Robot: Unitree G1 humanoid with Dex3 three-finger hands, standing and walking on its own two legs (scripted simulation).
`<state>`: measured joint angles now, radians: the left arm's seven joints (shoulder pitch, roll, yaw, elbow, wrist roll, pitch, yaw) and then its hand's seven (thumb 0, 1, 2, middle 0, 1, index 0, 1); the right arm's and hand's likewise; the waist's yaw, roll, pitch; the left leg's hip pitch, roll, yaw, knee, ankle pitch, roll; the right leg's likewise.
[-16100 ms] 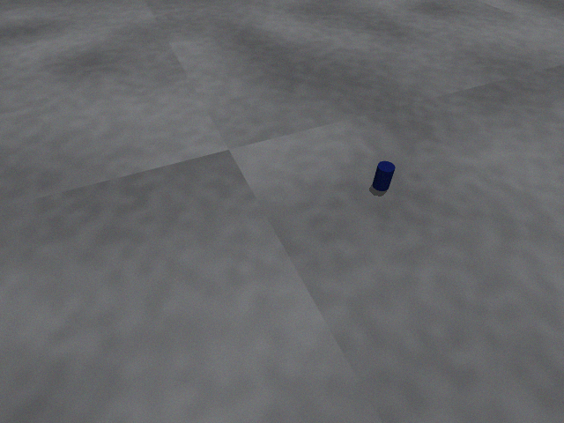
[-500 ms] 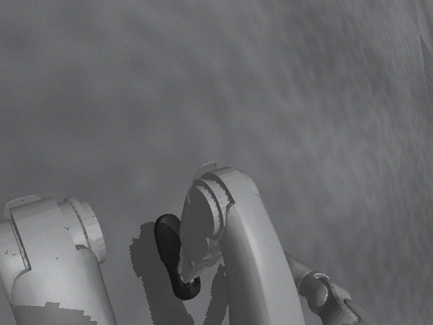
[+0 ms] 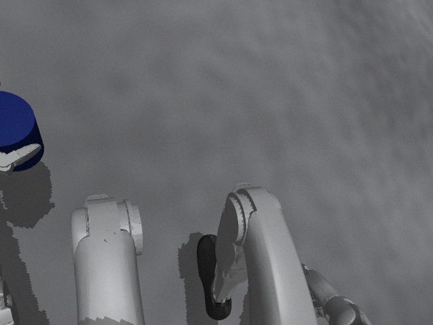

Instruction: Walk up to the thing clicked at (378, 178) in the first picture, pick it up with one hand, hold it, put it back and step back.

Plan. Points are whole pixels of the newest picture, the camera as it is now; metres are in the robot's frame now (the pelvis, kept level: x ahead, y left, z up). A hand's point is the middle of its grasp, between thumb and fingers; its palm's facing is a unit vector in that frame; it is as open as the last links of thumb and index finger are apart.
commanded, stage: settle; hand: left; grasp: from the side
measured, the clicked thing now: (8, 135) +0.42 +0.31 -0.16
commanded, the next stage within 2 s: lift in 1.22 s
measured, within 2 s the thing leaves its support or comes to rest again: neither
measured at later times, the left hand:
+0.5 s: hand (3, 96) +0.44 +0.30 -0.04, palm faces +0.33 -0.94 -0.09, open 11.6 cm
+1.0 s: hand (10, 79) +0.45 +0.28 -0.01, palm faces +0.36 -0.93 -0.08, open 11.6 cm
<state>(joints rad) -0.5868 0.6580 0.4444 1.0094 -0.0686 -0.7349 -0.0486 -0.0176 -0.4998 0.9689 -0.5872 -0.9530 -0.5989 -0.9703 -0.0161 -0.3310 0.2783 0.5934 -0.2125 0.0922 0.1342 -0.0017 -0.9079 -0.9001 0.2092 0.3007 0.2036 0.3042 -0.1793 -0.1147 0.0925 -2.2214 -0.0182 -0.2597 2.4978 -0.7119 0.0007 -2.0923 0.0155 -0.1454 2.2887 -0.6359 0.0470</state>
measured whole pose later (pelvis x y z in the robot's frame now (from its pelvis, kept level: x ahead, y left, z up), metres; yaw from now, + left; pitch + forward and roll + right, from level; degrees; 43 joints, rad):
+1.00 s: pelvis +0.02 -0.03 +0.04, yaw +7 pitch +33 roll -6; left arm -0.67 0.47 0.48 0.94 -0.06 -0.57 -0.09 -0.02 -0.53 1.00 -0.61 -0.94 -0.62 -0.96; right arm 0.09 -0.30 0.06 0.67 -0.11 0.05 0.06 0.00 -0.92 -0.91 0.21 0.30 0.20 0.30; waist -0.15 -0.01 -0.08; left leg -2.17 0.00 -0.14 2.30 -0.71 -0.05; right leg -2.13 -0.01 -0.05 2.22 -0.66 0.03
